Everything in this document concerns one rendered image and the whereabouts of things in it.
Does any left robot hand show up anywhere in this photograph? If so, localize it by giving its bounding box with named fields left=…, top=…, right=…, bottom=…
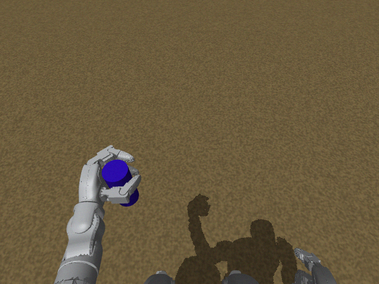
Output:
left=79, top=145, right=141, bottom=207

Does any left robot arm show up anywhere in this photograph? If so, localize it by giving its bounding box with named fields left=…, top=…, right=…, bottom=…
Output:
left=54, top=201, right=105, bottom=284

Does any right robot hand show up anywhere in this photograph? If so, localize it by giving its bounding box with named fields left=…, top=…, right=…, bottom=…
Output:
left=292, top=248, right=337, bottom=284

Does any can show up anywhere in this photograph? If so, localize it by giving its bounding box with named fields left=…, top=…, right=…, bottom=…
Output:
left=102, top=160, right=139, bottom=206

